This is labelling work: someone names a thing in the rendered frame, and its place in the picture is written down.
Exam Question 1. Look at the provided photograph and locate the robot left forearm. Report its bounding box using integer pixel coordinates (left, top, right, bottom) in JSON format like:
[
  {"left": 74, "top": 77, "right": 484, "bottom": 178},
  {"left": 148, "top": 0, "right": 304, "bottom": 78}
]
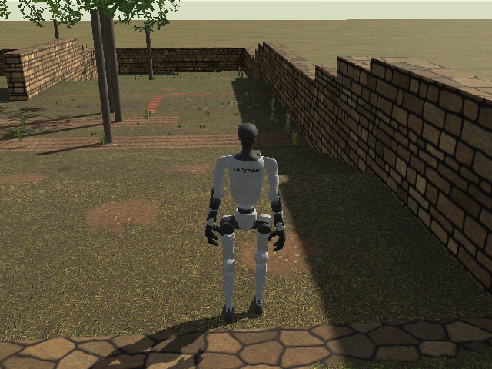
[{"left": 206, "top": 188, "right": 221, "bottom": 226}]

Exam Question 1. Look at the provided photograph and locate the robot right forearm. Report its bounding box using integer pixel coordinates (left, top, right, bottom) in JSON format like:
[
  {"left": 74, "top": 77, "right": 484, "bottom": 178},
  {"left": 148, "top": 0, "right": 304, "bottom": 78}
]
[{"left": 271, "top": 190, "right": 285, "bottom": 231}]

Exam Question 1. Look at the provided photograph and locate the right robot thigh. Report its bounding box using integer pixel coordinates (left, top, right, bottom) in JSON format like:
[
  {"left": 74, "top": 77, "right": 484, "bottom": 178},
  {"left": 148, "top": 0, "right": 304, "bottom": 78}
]
[{"left": 254, "top": 214, "right": 272, "bottom": 265}]

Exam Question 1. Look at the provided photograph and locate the right robot upper arm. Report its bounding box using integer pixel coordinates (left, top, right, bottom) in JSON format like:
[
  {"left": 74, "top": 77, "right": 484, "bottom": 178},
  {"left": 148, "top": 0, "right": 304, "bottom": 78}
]
[{"left": 263, "top": 156, "right": 279, "bottom": 201}]

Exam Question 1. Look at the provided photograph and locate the left robot foot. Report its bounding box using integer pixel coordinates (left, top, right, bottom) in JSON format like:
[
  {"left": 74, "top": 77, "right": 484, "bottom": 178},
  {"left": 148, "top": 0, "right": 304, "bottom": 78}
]
[{"left": 224, "top": 303, "right": 234, "bottom": 323}]

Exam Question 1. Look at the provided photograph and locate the robot right hand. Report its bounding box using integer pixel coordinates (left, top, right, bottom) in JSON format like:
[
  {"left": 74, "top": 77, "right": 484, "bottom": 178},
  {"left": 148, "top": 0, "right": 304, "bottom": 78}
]
[{"left": 268, "top": 229, "right": 286, "bottom": 252}]

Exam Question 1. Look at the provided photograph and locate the left robot upper arm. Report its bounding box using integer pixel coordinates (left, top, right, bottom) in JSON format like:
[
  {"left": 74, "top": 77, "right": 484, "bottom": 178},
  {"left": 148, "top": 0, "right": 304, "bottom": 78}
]
[{"left": 213, "top": 155, "right": 231, "bottom": 199}]

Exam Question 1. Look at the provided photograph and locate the robot left hand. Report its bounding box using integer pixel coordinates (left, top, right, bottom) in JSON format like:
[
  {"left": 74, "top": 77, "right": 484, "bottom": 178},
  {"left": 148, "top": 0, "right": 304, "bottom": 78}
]
[{"left": 205, "top": 225, "right": 224, "bottom": 246}]

